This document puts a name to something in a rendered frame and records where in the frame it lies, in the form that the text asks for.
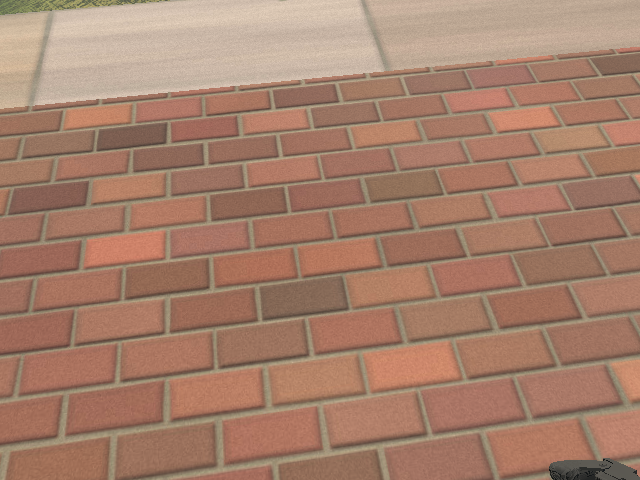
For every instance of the right robot hand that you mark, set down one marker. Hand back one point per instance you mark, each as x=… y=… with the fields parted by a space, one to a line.
x=607 y=469

